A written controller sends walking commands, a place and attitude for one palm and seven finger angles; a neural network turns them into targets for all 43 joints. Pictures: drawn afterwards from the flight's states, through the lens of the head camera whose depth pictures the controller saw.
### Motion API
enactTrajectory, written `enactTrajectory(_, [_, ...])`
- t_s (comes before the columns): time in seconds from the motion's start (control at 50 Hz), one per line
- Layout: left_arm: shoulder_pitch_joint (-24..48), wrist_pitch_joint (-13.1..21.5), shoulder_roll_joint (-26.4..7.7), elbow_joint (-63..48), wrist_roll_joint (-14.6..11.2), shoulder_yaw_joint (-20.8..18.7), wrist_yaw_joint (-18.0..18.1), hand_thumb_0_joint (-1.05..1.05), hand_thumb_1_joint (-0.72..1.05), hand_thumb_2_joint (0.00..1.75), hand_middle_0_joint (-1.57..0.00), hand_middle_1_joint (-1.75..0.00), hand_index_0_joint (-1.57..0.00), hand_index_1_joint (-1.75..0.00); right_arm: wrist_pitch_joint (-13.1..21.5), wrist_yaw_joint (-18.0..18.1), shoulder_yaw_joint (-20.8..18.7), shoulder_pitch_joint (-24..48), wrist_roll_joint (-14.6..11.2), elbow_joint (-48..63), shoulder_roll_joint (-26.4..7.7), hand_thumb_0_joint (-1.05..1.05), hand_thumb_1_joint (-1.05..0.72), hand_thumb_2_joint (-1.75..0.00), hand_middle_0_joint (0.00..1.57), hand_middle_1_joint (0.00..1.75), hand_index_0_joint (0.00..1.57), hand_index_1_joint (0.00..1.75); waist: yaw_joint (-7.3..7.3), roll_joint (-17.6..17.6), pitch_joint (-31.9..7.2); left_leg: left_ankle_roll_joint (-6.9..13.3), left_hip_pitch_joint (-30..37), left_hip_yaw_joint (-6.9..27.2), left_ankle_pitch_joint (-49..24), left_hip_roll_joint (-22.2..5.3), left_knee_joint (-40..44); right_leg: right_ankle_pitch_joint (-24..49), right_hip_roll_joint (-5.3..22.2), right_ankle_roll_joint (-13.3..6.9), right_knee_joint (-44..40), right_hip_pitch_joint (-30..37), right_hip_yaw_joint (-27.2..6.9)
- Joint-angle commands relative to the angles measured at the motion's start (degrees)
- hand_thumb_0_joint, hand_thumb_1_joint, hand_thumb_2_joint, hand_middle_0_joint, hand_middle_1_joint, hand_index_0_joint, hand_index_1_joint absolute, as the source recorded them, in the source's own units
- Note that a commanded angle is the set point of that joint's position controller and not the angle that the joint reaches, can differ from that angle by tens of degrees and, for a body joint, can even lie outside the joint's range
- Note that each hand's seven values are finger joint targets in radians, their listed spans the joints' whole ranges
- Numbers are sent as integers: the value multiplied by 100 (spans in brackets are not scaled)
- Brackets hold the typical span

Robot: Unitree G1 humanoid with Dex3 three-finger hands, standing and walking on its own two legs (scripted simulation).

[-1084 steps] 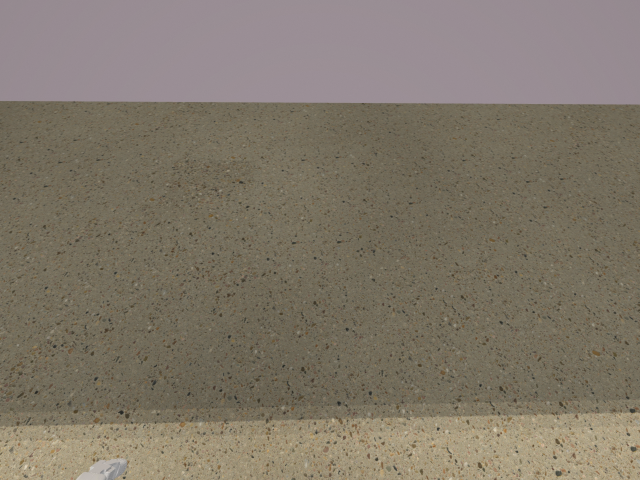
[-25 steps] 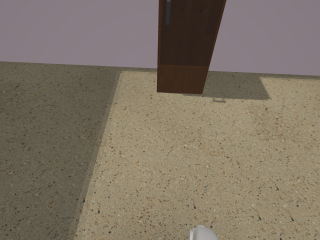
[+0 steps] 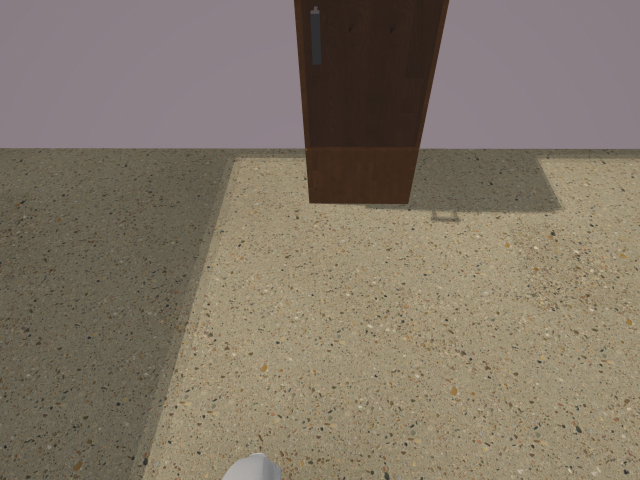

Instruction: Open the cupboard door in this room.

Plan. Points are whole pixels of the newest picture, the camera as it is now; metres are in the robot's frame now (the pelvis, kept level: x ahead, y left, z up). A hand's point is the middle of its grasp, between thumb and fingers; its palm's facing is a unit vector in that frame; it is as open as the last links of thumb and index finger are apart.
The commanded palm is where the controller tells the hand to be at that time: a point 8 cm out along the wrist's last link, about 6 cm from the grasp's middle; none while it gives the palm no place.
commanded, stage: stand and wait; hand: left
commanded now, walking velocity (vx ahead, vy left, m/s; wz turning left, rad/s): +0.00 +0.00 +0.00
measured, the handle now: (316, 35) +1.27 +0.08 -0.02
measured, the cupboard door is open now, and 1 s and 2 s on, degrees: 0 0 0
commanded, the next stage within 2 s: look at it before walking up in 1.06 s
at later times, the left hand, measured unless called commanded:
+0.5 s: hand out of the picture +0.07 +0.18 -0.18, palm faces +0.01 -0.99 -0.17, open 7.4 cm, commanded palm none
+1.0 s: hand out of the picture +0.05 +0.15 -0.18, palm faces +0.02 -0.99 -0.16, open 7.4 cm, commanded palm none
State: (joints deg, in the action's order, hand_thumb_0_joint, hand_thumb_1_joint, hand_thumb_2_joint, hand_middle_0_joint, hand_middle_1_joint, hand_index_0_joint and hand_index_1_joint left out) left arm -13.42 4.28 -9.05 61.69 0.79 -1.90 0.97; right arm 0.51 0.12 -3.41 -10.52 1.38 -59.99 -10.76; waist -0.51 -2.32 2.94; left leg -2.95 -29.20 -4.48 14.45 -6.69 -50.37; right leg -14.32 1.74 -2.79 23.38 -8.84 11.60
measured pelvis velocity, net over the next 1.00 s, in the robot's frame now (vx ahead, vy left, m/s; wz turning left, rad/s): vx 0.08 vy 0.00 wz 0.00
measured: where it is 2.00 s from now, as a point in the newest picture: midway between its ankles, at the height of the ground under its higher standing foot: outside the picture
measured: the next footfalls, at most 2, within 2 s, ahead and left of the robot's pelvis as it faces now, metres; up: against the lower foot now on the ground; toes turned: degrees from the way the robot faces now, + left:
left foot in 0.12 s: +0.15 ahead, +0.13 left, +0.00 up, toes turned +8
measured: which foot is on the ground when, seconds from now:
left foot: up 0.00-0.10, down 0.12-1.00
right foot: down 0.00-1.00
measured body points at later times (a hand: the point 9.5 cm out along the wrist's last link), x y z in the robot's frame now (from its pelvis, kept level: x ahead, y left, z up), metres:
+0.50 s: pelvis +0.08 +0.02 +0.00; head +0.09 +0.02 +0.45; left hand +0.07 +0.24 -0.17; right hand +0.13 -0.21 -0.16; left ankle +0.11 +0.13 -0.74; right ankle +0.00 -0.10 -0.74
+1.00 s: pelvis +0.08 +0.00 +0.00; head +0.10 +0.00 +0.45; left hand +0.05 +0.21 -0.16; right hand +0.04 -0.20 -0.17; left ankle +0.11 +0.13 -0.74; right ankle +0.00 -0.10 -0.74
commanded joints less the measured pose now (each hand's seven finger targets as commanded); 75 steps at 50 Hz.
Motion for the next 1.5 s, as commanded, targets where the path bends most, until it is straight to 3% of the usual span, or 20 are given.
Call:
enactTrajectory(0.0, [-378, 10, -680, 48, 15, -18, 43, 0, 90, 90, -20, -30, -20, -30, 52, -45, 138, -267, -51, 92, 34, 0, -90, -90, 20, 30, 20, 30, 62, 1116, -199, 4, 576, -109, -230, 111, 1063, 3719, 1361, -400, -523, 329, -681])
enactTrajectory(0.04, [-428, -50, -687, 113, 0, -18, 66, 0, 90, 90, -20, -30, -20, -30, 85, -18, 184, -101, -46, 92, -27, 0, -90, -90, 20, 30, 20, 30, 100, 957, -150, 46, 1091, -112, -454, 173, 1632, 3410, 1318, -342, -382, 193, -746])
enactTrajectory(0.06, [-437, -81, -683, 156, -15, -6, 79, 0, 90, 90, -20, -30, -20, -30, 106, -8, 192, -178, -38, 37, -70, 0, -90, -90, 20, 30, 20, 30, 33, 859, -176, 64, 1472, -131, -849, 203, 2042, 3140, 1229, -239, -238, 120, -713])
enactTrajectory(0.08, [-495, -107, -634, 203, -20, 0, 91, 0, 90, 90, -20, -30, -20, -30, 149, -4, 178, -351, -32, -33, -176, 0, -90, -90, 20, 30, 20, 30, -12, 613, -325, 111, 1917, -30, -1884, 112, 2357, 2743, 1037, -65, 29, 54, -655])
enactTrajectory(0.1, [-659, -140, -528, 240, -15, 37, 104, 0, 90, 90, -20, -30, -20, -30, 193, 11, 141, -499, -37, -92, -443, 0, -90, -90, 20, 30, 20, 30, 2, 1, -492, 232, 2487, 270, -3241, -242, 2397, 1919, 827, 128, 370, -221, -559])
enactTrajectory(0.12, [-889, -168, -310, 247, -19, 81, 132, 0, 90, 90, -20, -30, -20, -30, 190, 47, 101, -600, -28, -142, -617, 0, -90, -90, 20, 30, 20, 30, 8, -415, -602, 499, 2948, 514, -4165, -706, 2237, 842, 610, 301, 453, -543, -502])
enactTrajectory(0.14, [-951, -215, -238, 312, -45, 135, 138, 0, 90, 90, -20, -30, -20, -30, 172, 114, 126, -572, -63, -204, -694, 0, -90, -90, 20, 30, 20, 30, 4, -1089, -787, 797, 3032, 907, -4418, -1006, 2395, -259, 453, 470, 575, -564, -447])
enactTrajectory(0.16, [-874, -263, -308, 364, -75, 142, 130, 0, 90, 90, -20, -30, -20, -30, 130, 156, 141, -506, -78, -242, -685, 0, -90, -90, 20, 30, 20, 30, -23, -1424, -796, 983, 2722, 1082, -4136, -1096, 2749, -974, 408, 519, 883, -335, -470])
enactTrajectory(0.18, [-818, -293, -339, 374, -81, 142, 110, 0, 90, 90, -20, -30, -20, -30, 112, 181, 159, -365, -83, -232, -636, 0, -90, -90, 20, 30, 20, 30, 26, -1293, -695, 1032, 2539, 1065, -3768, -1036, 2942, -1210, 407, 498, 1026, -342, -619])
enactTrajectory(0.22, [-883, -321, -290, 462, -55, 160, 88, 0, 90, 90, -20, -30, -20, -30, 115, 202, 148, -92, -93, -198, -579, 0, -90, -90, 20, 30, 20, 30, 130, -883, -540, 1017, 2472, 945, -3221, -924, 2993, -984, 475, 486, 831, -450, -746])
enactTrajectory(0.26, [-1043, -304, -283, 558, -21, 183, 97, 0, 90, 90, -20, -30, -20, -30, 104, 187, 135, 61, -125, -176, -497, 0, -90, -90, 20, 30, 20, 30, 184, -320, -580, 768, 2341, 652, -2459, -596, 2833, -41, 519, 473, -34, -173, -792])
enactTrajectory(0.3, [-916, -272, -357, 550, -10, 196, 100, 0, 90, 90, -20, -30, -20, -30, 80, 145, 138, -13, -139, -223, -352, 0, -90, -90, 20, 30, 20, 30, 73, 293, -294, 453, 2169, 440, -1593, -267, 2811, 562, 645, 406, -441, -185, -908])
enactTrajectory(0.34, [-822, -250, -316, 516, -10, 196, 118, 0, 90, 90, -20, -30, -20, -30, 73, 142, 127, -221, -108, -291, -233, 0, -90, -90, 20, 30, 20, 30, -14, 587, -141, 401, 2201, 338, -1638, -196, 2822, 891, 698, 345, -466, -212, -913])
enactTrajectory(0.38, [-860, -242, -341, 482, -22, 194, 135, 0, 90, 90, -20, -30, -20, -30, 100, 148, 152, -352, -102, -351, -252, 0, -90, -90, 20, 30, 20, 30, -12, 462, -312, 413, 2327, 316, -1960, -189, 2814, 1139, 701, 329, -430, -55, -913])
enactTrajectory(0.56, [-909, -291, -436, 358, -47, 172, 171, 0, 90, 90, -20, -30, -20, -30, 92, 155, 239, -555, -98, -476, -270, 0, -90, -90, 20, 30, 20, 30, 76, 192, -43, 404, 2231, 287, -1939, -151, 2922, 1135, 731, 281, -571, 141, -882])
enactTrajectory(0.66, [-886, -314, -444, 322, -63, 159, 181, 0, 90, 90, -20, -30, -20, -30, 66, 155, 258, -738, -99, -555, -245, 0, -90, -90, 20, 30, 20, 30, 83, 226, 176, 386, 2093, 275, -1676, -126, 2970, 963, 723, 242, -656, 166, -860])
enactTrajectory(0.92, [-1103, -311, -257, 352, -67, 170, 211, 0, 90, 90, -20, -30, -20, -30, 22, 169, 245, -976, -107, -669, -76, 0, -90, -90, 20, 30, 20, 30, 53, 339, 307, 381, 2029, 242, -1300, -91, 2872, 823, 675, 179, -749, 13, -905])
enactTrajectory(1.14, [-1296, -291, -140, 416, -42, 185, 222, 0, 90, 90, -20, -30, -20, -30, 17, 194, 227, -918, -107, -657, -24, 0, -90, -90, 20, 30, 20, 30, 24, 315, 311, 392, 2096, 227, -1374, -93, 2769, 1064, 648, 185, -724, -69, -940])
enactTrajectory(1.48, [-1260, -285, -270, 378, -38, 164, 221, 0, 90, 90, -20, -30, -20, -30, 26, 204, 232, -836, -101, -565, -148, 0, -90, -90, 20, 30, 20, 30, 40, 307, 263, 380, 2098, 213, -1536, -98, 2703, 1454, 662, 195, -687, 111, -898])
